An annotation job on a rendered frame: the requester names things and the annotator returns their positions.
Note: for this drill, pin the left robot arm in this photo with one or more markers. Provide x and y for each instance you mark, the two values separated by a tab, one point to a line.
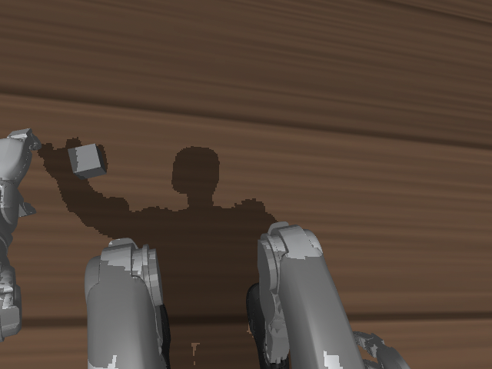
10	292

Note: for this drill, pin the right robot foot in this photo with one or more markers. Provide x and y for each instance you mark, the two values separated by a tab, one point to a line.
256	323

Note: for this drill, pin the cube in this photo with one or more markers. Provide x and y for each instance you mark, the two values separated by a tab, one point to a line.
87	161

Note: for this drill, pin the left robot hand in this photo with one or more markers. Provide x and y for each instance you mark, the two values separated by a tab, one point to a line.
15	159

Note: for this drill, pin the right robot hand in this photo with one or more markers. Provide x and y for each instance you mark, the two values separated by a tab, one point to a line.
387	357

